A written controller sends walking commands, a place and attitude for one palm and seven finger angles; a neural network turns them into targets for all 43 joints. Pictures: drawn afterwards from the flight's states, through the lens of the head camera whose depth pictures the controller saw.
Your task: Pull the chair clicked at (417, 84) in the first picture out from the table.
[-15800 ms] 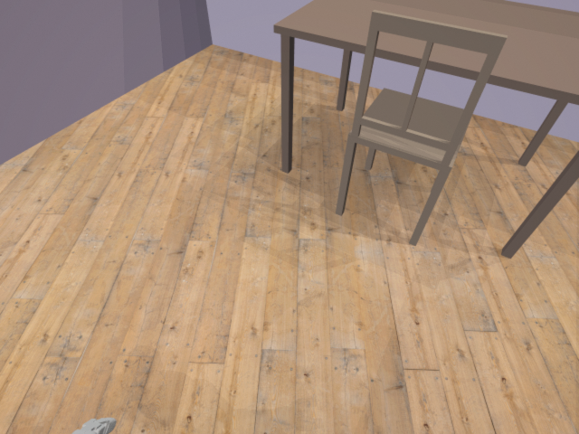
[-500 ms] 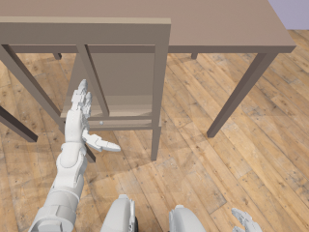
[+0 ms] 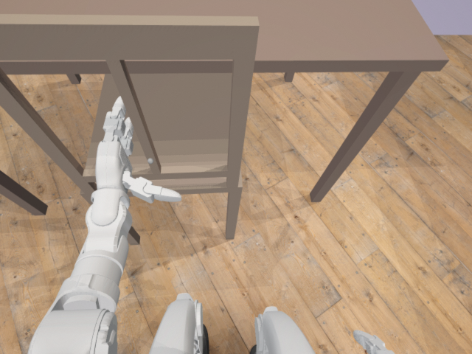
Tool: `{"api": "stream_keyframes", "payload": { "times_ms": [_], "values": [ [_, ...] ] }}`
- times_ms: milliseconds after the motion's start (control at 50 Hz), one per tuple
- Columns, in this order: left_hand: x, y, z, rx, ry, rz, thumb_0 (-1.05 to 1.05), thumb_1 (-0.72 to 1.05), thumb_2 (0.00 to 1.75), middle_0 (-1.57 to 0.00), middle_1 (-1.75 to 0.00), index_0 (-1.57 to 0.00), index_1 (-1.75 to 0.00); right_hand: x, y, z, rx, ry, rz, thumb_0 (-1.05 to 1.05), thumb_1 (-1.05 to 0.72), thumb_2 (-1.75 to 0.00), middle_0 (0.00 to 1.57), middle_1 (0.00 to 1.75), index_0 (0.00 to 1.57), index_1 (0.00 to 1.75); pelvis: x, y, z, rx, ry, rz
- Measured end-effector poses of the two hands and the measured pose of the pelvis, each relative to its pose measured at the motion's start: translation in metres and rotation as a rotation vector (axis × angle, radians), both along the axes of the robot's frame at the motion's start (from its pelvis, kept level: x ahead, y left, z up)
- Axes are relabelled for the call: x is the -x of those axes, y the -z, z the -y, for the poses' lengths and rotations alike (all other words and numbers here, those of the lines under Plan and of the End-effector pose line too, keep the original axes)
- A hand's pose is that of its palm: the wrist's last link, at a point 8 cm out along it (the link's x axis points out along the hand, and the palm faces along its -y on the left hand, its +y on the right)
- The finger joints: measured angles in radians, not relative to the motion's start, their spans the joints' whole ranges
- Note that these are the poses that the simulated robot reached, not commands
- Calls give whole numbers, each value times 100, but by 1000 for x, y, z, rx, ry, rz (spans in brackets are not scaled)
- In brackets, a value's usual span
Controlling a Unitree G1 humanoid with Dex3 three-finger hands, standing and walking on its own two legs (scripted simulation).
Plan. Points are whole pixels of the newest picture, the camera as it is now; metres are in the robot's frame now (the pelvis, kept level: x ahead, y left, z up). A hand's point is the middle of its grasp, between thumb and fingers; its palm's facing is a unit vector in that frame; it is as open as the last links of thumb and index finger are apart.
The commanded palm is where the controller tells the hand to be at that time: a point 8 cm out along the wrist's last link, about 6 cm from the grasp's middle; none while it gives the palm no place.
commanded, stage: push the fingers through the gap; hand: left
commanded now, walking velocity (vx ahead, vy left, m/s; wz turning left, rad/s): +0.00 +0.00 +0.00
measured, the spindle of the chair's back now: (140, 127) +0.49 +0.16 +0.04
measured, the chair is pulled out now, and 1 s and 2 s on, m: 0.00 0.00 0.00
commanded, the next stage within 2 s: hook a spindle and tug to test in 0.66 s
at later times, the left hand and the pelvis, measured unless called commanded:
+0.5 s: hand (154, 146) +0.46 +0.14 +0.03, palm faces +0.05 -1.00 -0.02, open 16.9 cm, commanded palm +0.43 +0.19 +0.03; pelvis +0.00 +0.00 +0.00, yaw -1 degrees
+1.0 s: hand (157, 144) +0.47 +0.13 +0.03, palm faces +0.06 -1.00 -0.03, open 16.3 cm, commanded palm +0.44 +0.18 +0.03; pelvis +0.00 +0.00 -0.01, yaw +0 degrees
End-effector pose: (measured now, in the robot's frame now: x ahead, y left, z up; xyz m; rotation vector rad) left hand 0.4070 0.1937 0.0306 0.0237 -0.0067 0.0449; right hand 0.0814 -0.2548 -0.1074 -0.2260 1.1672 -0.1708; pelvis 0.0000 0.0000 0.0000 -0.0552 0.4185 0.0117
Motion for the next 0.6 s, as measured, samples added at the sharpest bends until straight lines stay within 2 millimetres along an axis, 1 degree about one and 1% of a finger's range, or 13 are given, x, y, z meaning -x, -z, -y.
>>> {"api": "stream_keyframes", "payload": {
  "times_ms": [140,320,460,520,600],
  "values": [
    [-16,-1,-1,1,-5,8,-2,-50,30,-6,-8,-6,-8,14,3,1,6,17,-40,1,-91,-89,20,30,20,30,1,3,-1,3,2,-12],
    [-30,-1,-2,0,-8,2,-2,-50,30,-6,-8,-6,-8,34,4,1,3,42,-99,1,-91,-89,20,30,20,30,1,4,-1,6,5,-21],
    [-31,-1,2,3,0,-1,-2,-50,30,-6,-8,-6,-8,42,4,0,-7,58,-128,1,-91,-89,20,30,20,30,0,2,-2,4,10,-24],
    [-31,2,2,5,-7,-12,-2,-50,30,-6,-8,-6,-8,41,3,0,-7,60,-127,1,-91,-89,20,30,20,30,-1,2,-2,4,11,-24],
    [-30,0,0,1,-15,5,-2,-50,30,-6,-8,-6,-8,39,3,0,-6,58,-119,1,-91,-89,20,30,20,30,-1,2,-2,4,11,-23]
  ]
}}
